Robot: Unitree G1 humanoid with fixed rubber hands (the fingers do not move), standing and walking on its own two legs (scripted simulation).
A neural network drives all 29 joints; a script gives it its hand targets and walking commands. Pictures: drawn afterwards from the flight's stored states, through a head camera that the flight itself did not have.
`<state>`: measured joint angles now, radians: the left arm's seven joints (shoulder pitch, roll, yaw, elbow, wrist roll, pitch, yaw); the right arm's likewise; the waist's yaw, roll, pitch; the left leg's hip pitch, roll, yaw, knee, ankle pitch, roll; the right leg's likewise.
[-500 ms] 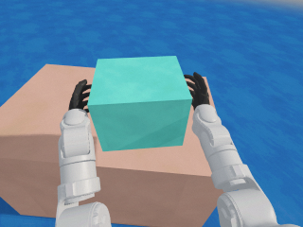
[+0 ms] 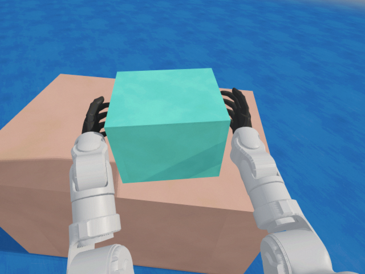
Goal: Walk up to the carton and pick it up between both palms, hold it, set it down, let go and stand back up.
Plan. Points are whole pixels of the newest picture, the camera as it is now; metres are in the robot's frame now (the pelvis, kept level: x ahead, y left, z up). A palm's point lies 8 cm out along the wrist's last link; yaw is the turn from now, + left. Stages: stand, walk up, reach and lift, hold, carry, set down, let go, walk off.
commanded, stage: hold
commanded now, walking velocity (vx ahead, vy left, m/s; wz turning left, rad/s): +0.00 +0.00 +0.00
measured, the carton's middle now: (168, 124) +0.40 +0.01 +0.15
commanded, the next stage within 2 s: set down in 1.84 s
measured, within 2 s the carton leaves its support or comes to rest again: neither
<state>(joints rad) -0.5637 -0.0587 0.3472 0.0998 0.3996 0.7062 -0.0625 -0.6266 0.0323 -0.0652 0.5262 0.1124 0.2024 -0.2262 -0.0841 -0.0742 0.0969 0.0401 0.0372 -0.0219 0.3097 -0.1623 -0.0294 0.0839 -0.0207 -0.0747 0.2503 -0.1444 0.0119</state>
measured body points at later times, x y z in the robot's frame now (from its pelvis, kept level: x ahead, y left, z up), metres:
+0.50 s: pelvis +0.00 +0.00 +0.00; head -0.04 +0.03 +0.45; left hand +0.37 +0.17 +0.17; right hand +0.37 -0.14 +0.18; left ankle +0.02 +0.14 -0.75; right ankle +0.01 -0.12 -0.75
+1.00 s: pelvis +0.00 +0.00 +0.00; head -0.03 +0.03 +0.45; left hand +0.37 +0.17 +0.16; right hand +0.37 -0.15 +0.17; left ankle +0.02 +0.13 -0.75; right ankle +0.01 -0.12 -0.75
